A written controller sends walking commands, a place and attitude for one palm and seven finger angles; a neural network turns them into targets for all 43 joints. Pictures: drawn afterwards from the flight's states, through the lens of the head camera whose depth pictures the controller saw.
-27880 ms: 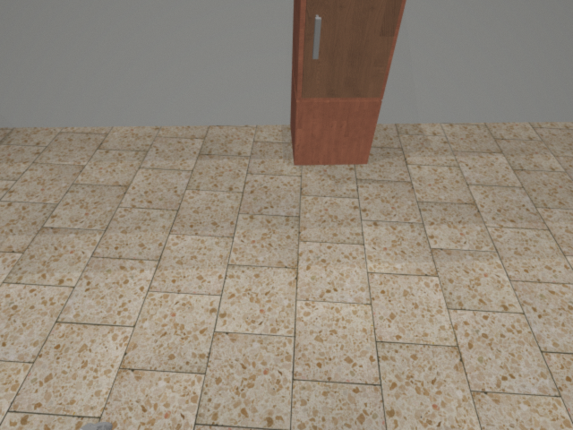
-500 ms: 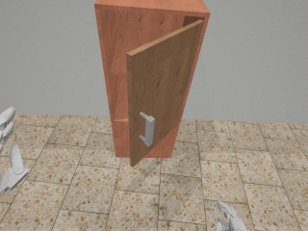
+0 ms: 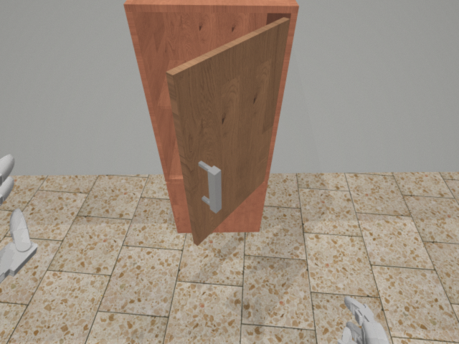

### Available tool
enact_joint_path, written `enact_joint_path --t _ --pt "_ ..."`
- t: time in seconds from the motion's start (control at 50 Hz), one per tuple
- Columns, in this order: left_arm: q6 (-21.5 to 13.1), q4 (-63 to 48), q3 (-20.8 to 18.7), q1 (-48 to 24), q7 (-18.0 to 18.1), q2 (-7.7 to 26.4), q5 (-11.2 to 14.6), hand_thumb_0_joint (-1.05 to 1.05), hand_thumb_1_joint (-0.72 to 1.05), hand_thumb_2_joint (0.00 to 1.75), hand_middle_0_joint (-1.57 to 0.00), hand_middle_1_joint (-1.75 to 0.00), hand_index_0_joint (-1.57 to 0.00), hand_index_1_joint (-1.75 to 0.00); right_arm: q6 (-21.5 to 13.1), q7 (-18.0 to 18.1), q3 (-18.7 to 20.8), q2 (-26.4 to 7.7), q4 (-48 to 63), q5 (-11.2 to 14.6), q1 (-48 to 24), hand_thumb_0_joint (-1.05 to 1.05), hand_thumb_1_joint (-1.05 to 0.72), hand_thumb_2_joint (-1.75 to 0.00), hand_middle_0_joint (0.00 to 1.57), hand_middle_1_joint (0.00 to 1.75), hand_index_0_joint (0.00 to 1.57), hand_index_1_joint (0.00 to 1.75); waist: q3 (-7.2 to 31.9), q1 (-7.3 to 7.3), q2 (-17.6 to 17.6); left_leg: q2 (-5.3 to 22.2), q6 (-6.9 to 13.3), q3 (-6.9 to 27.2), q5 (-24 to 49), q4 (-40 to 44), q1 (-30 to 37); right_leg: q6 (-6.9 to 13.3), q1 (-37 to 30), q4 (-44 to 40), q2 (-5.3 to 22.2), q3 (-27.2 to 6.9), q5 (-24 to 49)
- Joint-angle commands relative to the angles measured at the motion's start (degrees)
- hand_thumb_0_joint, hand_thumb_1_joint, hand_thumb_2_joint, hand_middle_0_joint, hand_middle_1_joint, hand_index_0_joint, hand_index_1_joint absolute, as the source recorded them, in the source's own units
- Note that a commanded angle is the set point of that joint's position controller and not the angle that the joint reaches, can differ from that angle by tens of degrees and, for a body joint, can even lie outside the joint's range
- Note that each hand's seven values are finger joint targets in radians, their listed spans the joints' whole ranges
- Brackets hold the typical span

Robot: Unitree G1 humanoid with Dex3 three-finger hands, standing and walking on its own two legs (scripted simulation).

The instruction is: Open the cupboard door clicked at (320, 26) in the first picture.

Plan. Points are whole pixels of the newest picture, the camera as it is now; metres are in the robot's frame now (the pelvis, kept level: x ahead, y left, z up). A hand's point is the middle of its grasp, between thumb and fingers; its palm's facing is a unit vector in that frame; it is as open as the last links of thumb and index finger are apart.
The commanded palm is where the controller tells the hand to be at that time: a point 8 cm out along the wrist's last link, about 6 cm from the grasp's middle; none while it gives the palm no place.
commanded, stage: let the arm hang, fingers relaxed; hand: left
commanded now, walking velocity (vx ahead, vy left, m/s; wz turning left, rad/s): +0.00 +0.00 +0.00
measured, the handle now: (209, 187) +0.50 +0.08 -0.07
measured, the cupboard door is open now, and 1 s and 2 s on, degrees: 48 48 48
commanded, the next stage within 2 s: look to check the result in 1.14 s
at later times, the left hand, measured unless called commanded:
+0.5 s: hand out of the picture -0.06 +0.18 -0.18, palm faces +0.11 -0.98 -0.18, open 7.1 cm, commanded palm none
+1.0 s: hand out of the picture -0.01 +0.16 -0.17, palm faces +0.10 -0.98 -0.17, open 7.4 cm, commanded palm none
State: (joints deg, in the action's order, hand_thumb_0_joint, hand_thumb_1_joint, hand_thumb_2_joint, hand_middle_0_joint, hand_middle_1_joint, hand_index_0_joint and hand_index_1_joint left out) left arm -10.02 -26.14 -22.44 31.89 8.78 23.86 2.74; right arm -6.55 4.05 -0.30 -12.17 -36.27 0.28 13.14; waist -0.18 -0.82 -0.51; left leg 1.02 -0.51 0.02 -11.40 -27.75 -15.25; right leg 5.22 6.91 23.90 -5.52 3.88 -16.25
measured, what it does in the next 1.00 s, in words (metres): stands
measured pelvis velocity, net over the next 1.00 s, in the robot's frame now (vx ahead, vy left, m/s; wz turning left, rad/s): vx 0.00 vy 0.01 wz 0.05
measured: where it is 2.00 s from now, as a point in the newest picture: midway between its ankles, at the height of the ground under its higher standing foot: outside the picture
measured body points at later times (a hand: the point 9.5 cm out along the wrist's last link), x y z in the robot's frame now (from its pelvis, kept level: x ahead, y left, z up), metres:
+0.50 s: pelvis -0.01 +0.01 +0.00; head +0.02 +0.03 +0.45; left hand -0.07 +0.23 -0.16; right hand +0.00 -0.22 -0.15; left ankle +0.04 +0.13 -0.74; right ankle -0.03 -0.05 -0.74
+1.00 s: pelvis +0.00 +0.01 +0.00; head +0.00 +0.00 +0.45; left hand -0.02 +0.22 -0.16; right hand -0.01 -0.19 -0.17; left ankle +0.04 +0.13 -0.74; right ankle -0.03 -0.05 -0.74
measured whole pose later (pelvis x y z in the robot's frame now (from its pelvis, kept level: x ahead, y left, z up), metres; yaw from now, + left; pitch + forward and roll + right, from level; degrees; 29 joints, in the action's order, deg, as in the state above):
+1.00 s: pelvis +0.00 +0.01 +0.00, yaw +3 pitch -2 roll +0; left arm 0.1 65.4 -0.2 16.5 2.6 6.0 -0.2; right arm 0.4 2.8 -1.0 -6.3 -66.3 -1.4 17.1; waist -1.7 -0.4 -0.6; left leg -1.9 0.6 2.1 -9.8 -24.7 -12.7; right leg 4.9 4.6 23.5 -2.9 6.2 -17.0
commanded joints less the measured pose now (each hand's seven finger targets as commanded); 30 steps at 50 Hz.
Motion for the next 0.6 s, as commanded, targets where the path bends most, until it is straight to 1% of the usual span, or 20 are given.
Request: enact_joint_path --t 0.0,0.02,0.04,0.06,0.08,0.1,0.14,0.18,0.2,0.22,0.24,0.26,0.28,0.3,0.34,0.36,0.38,0.4,0.52,0.58 --pt "-2.9 -9.2 -7.9 1.9 0.9 9.7 0.9 0.0 0.9 0.9 -0.2 -0.3 -0.2 -0.3 -1.9 0.2 2.6 -6.6 8.5 0.3 -5.0 0.0 -0.9 -0.9 0.2 0.3 0.2 0.3 5.2 0.81 -0.7 3.5 1.9 3.7 11.3 0.7 3.2 -6.0 1.2 -5.5 10.4 -8.3 14.9" --pt "4.7 33.0 15.4 -6.6 -7.5 0.4 -5.3 0.0 0.9 0.9 -0.2 -0.3 -0.2 -0.3 -3.5 -4.6 4.9 -15.9 -4.5 -0.3 -7.8 0.0 -0.9 -0.9 0.2 0.3 0.2 0.3 1.1 -0.69 -0.7 5.0 2.7 5.5 17.1 -7.5 -2.8 -2.5 6.9 3.8 14.3 -4.9 23.9" --pt "7.9 35.2 14.2 -6.4 -9.0 -0.3 -4.5 0.0 0.9 0.9 -0.2 -0.3 -0.2 -0.3 -0.3 -4.1 5.5 -13.8 -4.9 -0.2 -2.9 0.0 -0.9 -0.9 0.2 0.3 0.2 0.3 3.9 -0.06 0.2 4.9 2.8 5.4 13.8 -6.5 0.0 -1.3 7.7 3.5 13.5 -7.7 20.9" --pt "8.6 37.1 15.0 -9.0 -9.3 -0.9 -4.4 0.0 0.9 0.9 -0.2 -0.3 -0.2 -0.3 1.3 -3.7 4.8 -13.3 -4.8 -0.6 -2.1 0.0 -0.9 -0.9 0.2 0.3 0.2 0.3 3.8 0.29 1.9 5.0 3.8 6.7 10.5 -6.4 -2.1 -0.8 8.7 3.9 13.0 -6.8 14.7" --pt "8.9 39.5 15.6 -11.9 -9.4 -0.5 -4.6 0.0 0.9 0.9 -0.2 -0.3 -0.2 -0.3 2.4 -3.6 4.2 -13.1 -4.6 -0.9 -2.6 0.0 -0.9 -0.9 0.2 0.3 0.2 0.3 2.6 0.44 5.9 4.7 4.6 7.9 8.5 -6.7 -3.7 -0.5 9.5 3.7 12.7 -7.0 10.8" --pt "9.0 42.3 16.3 -14.8 -9.3 -0.1 -4.8 0.0 0.9 0.9 -0.2 -0.3 -0.2 -0.3 3.1 -3.5 3.9 -12.8 -4.6 -1.3 -2.9 0.0 -0.9 -0.9 0.2 0.3 0.2 0.3 2.1 0.45 11.9 4.1 4.6 8.3 7.7 -7.3 -4.4 0.1 9.2 2.6 12.9 -7.2 8.3" --pt "9.3 49.0 16.9 -18.1 -9.0 0.1 -4.7 0.0 0.9 0.9 -0.2 -0.3 -0.2 -0.3 4.6 -3.4 3.6 -12.5 -5.7 -1.6 -3.9 0.0 -0.9 -0.9 0.2 0.3 0.2 0.3 1.4 0.4 14.4 1.6 3.8 5.6 5.0 -10.3 -3.7 2.1 9.2 0.2 15.9 -9.0 9.7" --pt "9.9 56.4 18.0 -20.9 -8.3 -0.4 -4.4 0.0 0.9 0.9 -0.2 -0.3 -0.2 -0.3 6.1 -3.1 3.0 -11.0 -8.0 -2.1 -4.0 0.0 -0.9 -0.9 0.2 0.3 0.2 0.3 0.8 0.0 12.0 0.8 2.7 3.7 1.2 -11.0 -2.5 3.2 7.8 -0.1 17.4 -9.3 14.2" --pt "10.3 59.6 18.4 -21.5 -7.9 -0.8 -4.4 0.0 0.9 0.9 -0.2 -0.3 -0.2 -0.3 6.7 -2.9 2.5 -9.9 -9.1 -2.2 -3.5 0.0 -0.9 -0.9 0.2 0.3 0.2 0.3 0.7 -0.31 7.7 1.0 2.5 3.6 3.0 -9.4 -1.0 2.9 7.6 0.2 17.2 -9.1 14.1" --pt "10.7 62.7 19.0 -21.7 -7.7 -1.6 -4.2 0.0 0.9 0.9 -0.2 -0.3 -0.2 -0.3 7.1 -2.9 1.9 -8.2 -10.7 -2.3 -2.7 0.0 -0.9 -0.9 0.2 0.3 0.2 0.3 0.2 -0.49 2.9 1.8 2.6 4.5 7.4 -6.2 0.5 1.7 7.5 0.7 16.3 -8.4 12.5" --pt "10.9 65.9 19.5 -21.5 -7.5 -2.3 -3.9 0.0 0.9 0.9 -0.2 -0.3 -0.2 -0.3 7.3 -2.9 1.2 -7.4 -12.2 -2.3 -2.1 0.0 -0.9 -0.9 0.2 0.3 0.2 0.3 -0.3 -0.31 -1.3 2.9 3.1 6.8 11.2 -2.7 1.1 0.2 6.9 1.3 14.2 -7.3 9.8" --pt "11.0 69.2 19.8 -20.3 -7.4 -3.0 -3.6 0.0 0.9 0.9 -0.2 -0.3 -0.2 -0.3 7.3 -2.8 0.7 -7.1 -13.5 -2.3 -2.6 0.0 -0.9 -0.9 0.2 0.3 0.2 0.3 -0.8 0.58 -5.3 4.0 4.0 9.9 12.2 0.9 -0.7 -1.4 4.3 1.5 11.6 -6.6 7.3" --pt "10.9 72.5 19.9 -19.0 -7.4 -3.3 -3.3 0.0 0.9 0.9 -0.2 -0.3 -0.2 -0.3 7.1 -2.6 0.5 -7.2 -14.7 -2.1 -3.1 0.0 -0.9 -0.9 0.2 0.3 0.2 0.3 -1.5 1.36 -8.0 4.8 4.8 11.8 10.6 3.4 -3.1 -2.2 1.3 0.4 10.6 -6.5 4.8" --pt "10.8 75.2 19.9 -17.9 -7.4 -3.1 -3.3 0.0 0.9 0.9 -0.2 -0.3 -0.2 -0.3 7.0 -2.4 0.3 -7.1 -15.7 -1.9 -3.3 0.0 -0.9 -0.9 0.2 0.3 0.2 0.3 -2.3 1.95 -7.0 4.8 4.8 12.2 8.9 4.4 -4.3 -2.3 -0.6 -1.3 10.5 -6.8 3.8" --pt "10.4 79.9 19.9 -16.2 -7.4 -5.3 -3.1 0.0 0.9 0.9 -0.2 -0.3 -0.2 -0.3 7.1 -2.0 0.3 -5.5 -18.3 -1.8 -2.0 0.0 -0.9 -0.9 0.2 0.3 0.2 0.3 -0.9 1.58 -8.1 3.7 3.8 10.1 5.1 4.7 -2.7 -1.3 -1.7 -4.3 11.7 -8.0 3.0" --pt "10.3 81.7 19.9 -15.7 -7.4 -5.8 -3.0 0.0 0.9 0.9 -0.2 -0.3 -0.2 -0.3 7.1 -1.9 0.4 -5.0 -19.6 -1.7 -0.9 0.0 -0.9 -0.9 0.2 0.3 0.2 0.3 -0.5 1.34 -10.2 3.4 3.6 9.7 4.2 4.8 -1.8 -0.8 -1.8 -5.0 12.1 -8.0 2.5" --pt "10.1 83.2 20.0 -15.0 -7.4 -6.1 -2.9 0.0 0.9 0.9 -0.2 -0.3 -0.2 -0.3 7.1 -1.8 0.4 -4.4 -20.5 -1.7 -0.1 0.0 -0.9 -0.9 0.2 0.3 0.2 0.3 0.4 1.27 -10.4 3.4 3.5 9.3 3.6 5.0 -0.9 -0.5 -1.9 -5.7 12.3 -8.0 2.2" --pt "10.0 84.4 20.1 -14.9 -7.3 -6.3 -3.0 0.0 0.9 0.9 -0.2 -0.3 -0.2 -0.3 7.1 -1.6 0.5 -4.3 -21.3 -1.6 1.0 0.0 -0.9 -0.9 0.2 0.3 0.2 0.3 0.5 1.12 -7.8 3.6 3.6 9.5 4.3 5.0 0.2 -0.5 -1.9 -6.1 11.9 -7.5 2.7" --pt "9.8 89.9 21.1 -11.9 -7.2 -8.9 -2.8 0.0 0.9 0.9 -0.2 -0.3 -0.2 -0.3 7.1 -1.2 0.6 -2.7 -25.3 -1.3 5.2 0.0 -0.9 -0.9 0.2 0.3 0.2 0.3 -1.9 0.46 -0.3 3.5 3.7 8.4 4.3 5.9 2.1 -0.6 0.5 -8.1 12.0 -6.1 1.7" --pt "9.9 91.2 21.4 -10.5 -7.0 -9.9 -2.8 0.0 0.9 0.9 -0.2 -0.3 -0.2 -0.3 7.3 -1.1 0.5 -1.9 -26.6 -1.3 6.4 0.0 -0.9 -0.9 0.2 0.3 0.2 0.3 -4.5 0.35 0.5 3.3 3.7 7.8 3.9 6.1 2.5 -0.7 2.6 -8.4 11.9 -5.9 0.3"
